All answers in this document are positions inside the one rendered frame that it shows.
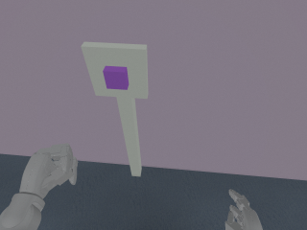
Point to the button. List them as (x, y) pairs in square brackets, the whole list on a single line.
[(116, 77)]

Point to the panel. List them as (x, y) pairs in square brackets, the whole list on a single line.
[(97, 56)]

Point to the robot left forearm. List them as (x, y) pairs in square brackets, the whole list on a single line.
[(23, 213)]

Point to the left robot hand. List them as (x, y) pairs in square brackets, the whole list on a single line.
[(42, 174)]

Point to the right robot hand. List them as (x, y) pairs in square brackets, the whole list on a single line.
[(246, 220)]

